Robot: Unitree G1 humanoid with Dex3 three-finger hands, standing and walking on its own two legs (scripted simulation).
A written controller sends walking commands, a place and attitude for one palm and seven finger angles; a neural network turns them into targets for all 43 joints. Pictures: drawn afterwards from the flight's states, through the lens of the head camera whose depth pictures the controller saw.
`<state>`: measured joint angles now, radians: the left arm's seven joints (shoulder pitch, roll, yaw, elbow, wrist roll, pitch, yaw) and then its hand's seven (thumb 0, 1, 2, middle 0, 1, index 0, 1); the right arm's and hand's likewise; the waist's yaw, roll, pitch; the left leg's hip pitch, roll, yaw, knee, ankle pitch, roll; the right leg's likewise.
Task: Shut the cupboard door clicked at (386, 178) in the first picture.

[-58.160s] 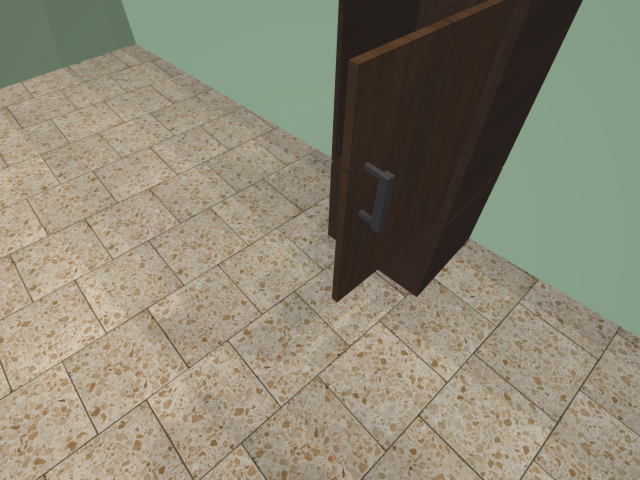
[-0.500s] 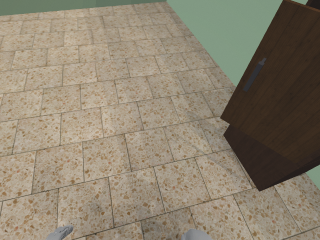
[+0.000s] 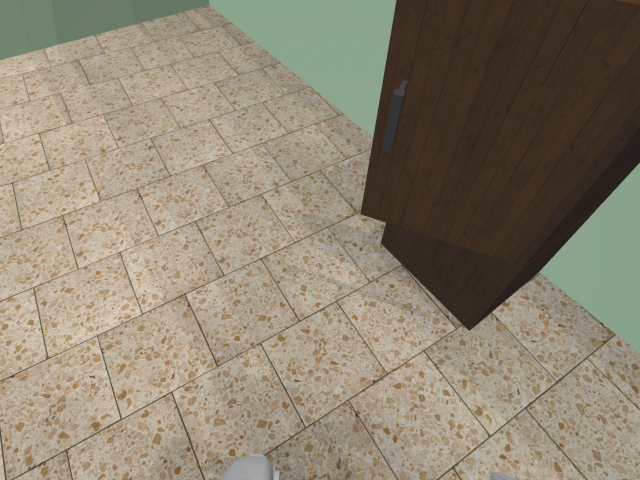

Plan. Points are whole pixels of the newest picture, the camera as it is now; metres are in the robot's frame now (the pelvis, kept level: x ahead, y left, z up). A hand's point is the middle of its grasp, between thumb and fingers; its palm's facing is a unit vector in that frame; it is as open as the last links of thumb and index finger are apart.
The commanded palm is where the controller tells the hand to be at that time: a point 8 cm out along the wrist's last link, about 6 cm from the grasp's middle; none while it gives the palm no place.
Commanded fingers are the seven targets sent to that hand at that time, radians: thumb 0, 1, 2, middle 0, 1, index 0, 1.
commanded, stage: turn to face it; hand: left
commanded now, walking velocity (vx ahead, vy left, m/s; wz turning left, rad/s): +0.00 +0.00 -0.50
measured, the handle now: (395, 117) +0.75 -0.10 +0.00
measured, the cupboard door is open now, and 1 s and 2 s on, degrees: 32 32 32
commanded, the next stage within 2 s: take the last steps up to it in 0.38 s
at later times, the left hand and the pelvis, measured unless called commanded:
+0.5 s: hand (192, 478) +0.14 +0.19 -0.16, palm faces -0.25 -0.93 -0.27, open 7.4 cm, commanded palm none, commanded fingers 0.00 0.90 0.90 -0.20 -0.30 -0.20 -0.30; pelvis -0.01 +0.01 -0.01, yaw -15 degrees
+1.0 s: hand (221, 452) +0.17 +0.16 -0.17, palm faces -0.31 -0.94 -0.15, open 7.4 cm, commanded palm none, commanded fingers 0.00 0.90 0.90 -0.20 -0.30 -0.20 -0.30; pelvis +0.09 -0.01 +0.01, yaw -19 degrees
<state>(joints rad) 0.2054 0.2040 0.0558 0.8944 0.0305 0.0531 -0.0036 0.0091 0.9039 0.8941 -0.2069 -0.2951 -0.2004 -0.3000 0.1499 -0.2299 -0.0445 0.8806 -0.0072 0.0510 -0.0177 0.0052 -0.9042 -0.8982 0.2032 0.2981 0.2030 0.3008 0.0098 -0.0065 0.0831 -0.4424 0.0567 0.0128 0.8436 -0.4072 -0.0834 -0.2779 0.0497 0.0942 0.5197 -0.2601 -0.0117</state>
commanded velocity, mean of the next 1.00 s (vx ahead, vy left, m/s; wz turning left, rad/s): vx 0.16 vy -0.04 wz -0.22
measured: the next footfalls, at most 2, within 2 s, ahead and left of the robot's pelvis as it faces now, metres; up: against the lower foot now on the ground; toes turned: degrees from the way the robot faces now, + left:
left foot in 0.06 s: +0.06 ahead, +0.13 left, +0.00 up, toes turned +0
right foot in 0.48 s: -0.03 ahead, -0.11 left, +0.00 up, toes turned -17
